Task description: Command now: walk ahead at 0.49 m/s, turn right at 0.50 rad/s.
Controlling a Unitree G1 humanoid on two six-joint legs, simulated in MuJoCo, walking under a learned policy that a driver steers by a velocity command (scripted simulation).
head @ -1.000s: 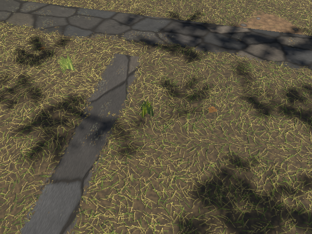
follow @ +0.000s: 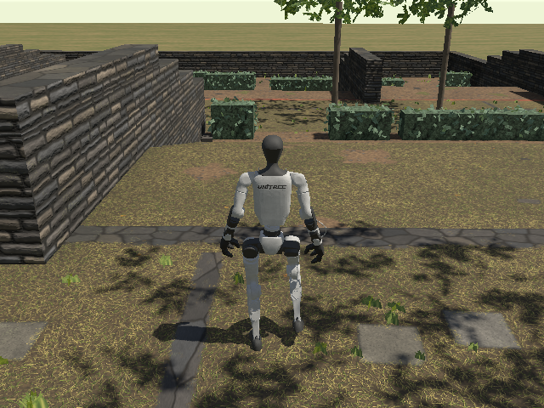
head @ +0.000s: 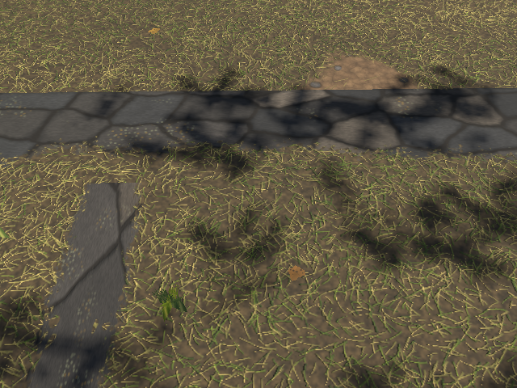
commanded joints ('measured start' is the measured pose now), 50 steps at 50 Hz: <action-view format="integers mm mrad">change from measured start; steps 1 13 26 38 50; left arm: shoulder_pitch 53 -173 47 170 79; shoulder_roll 14 55 144 152 85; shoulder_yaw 6 15 46 43 12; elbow -58 -219 -203 -114 -164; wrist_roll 9 8 14 14 23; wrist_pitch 7 -4 -43 -28 -33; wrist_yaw -5 -82 -31 -5 -17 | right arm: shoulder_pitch -79 13 -150 -372 -58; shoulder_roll -109 -223 -105 -114 -104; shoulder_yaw -18 -50 -21 -9 -10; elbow -59 -52 -222 -299 -196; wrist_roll -6 31 -6 14 4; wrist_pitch -18 52 22 -15 -1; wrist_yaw -16 -36 -24 22 17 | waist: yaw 59 19 13 100 42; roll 93 119 19 -60 131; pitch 47 30 -63 35 -39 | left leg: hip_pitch -68 220 -513 -489 -22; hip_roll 311 350 151 85 246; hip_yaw -158 44 -212 -197 -440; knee -211 65 712 204 -121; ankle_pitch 97 536 4 166 66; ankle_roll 161 69 -89 -10 181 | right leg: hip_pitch -56 81 466 670 30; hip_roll -55 68 -41 -114 -8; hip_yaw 59 -182 190 215 17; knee -62 -510 -954 -875 -33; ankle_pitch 124 19 378 298 -36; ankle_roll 15 -64 -229 -150 15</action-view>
